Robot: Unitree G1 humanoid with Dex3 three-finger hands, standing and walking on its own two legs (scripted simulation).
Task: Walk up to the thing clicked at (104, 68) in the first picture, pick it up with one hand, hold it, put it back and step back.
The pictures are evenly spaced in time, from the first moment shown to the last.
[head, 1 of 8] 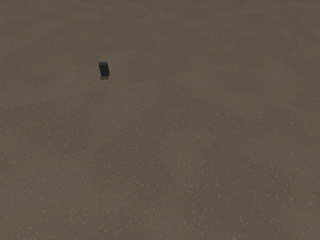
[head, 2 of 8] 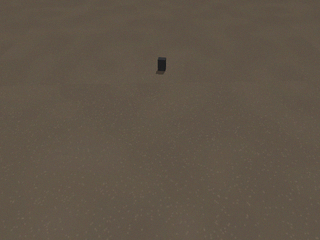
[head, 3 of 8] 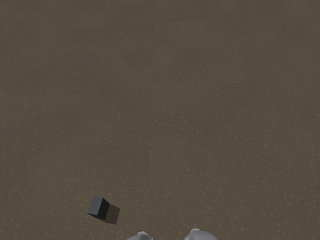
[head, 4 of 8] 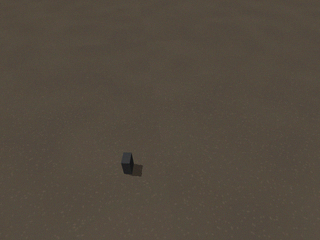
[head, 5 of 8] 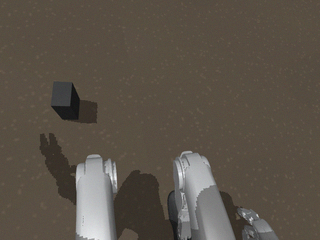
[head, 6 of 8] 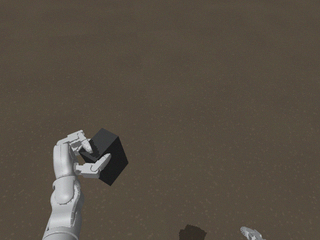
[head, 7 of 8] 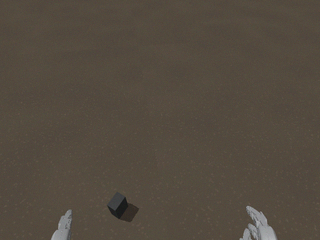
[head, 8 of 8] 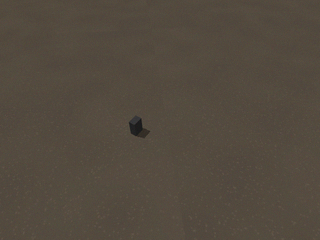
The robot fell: no
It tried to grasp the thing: yes
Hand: left
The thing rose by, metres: 0.66
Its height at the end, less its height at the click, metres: +0.00
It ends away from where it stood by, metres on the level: 0.01
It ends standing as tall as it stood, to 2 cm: yes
